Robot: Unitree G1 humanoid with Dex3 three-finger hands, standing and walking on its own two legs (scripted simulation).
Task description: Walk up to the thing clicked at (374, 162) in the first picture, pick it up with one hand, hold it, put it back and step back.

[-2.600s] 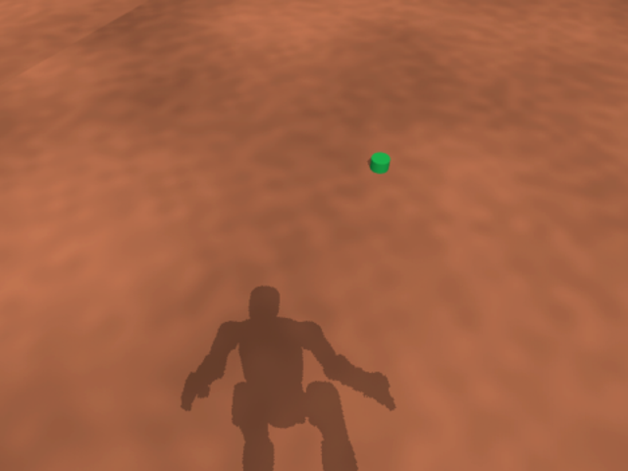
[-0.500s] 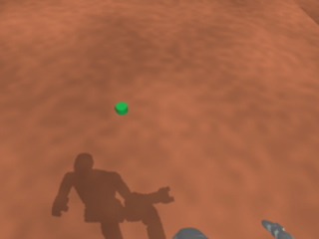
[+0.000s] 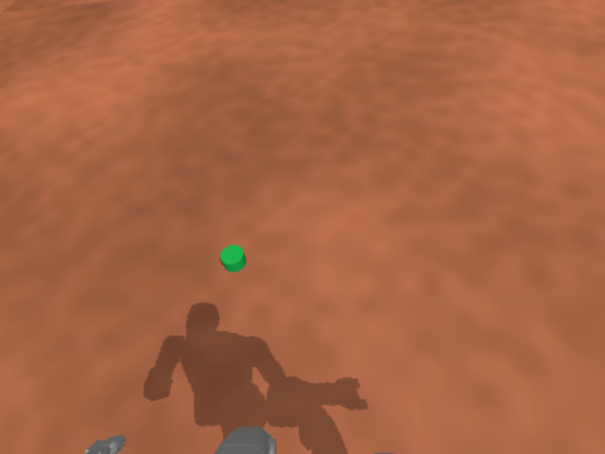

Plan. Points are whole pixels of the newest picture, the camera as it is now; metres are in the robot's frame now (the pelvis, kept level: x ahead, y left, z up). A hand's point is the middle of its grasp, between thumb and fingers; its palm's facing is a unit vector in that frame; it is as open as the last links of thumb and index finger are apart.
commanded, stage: walk up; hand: left
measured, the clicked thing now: (233, 258) +0.88 +0.36 -0.74
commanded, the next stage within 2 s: none
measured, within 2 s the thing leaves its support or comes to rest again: neither
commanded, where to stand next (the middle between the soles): +0.54 +0.08 m, yaw +2 degrees
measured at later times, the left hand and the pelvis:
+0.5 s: hand (116, 392) +0.23 +0.34 -0.15, palm faces -0.03 -0.94 -0.34, open 7.4 cm; pelvis +0.18 +0.07 +0.00, yaw +2 degrees
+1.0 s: hand (147, 298) +0.38 +0.31 -0.11, palm faces +0.01 -0.91 -0.41, open 7.4 cm; pelvis +0.32 +0.04 +0.00, yaw +2 degrees
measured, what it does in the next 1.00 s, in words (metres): walks ahead: left foot, then right foot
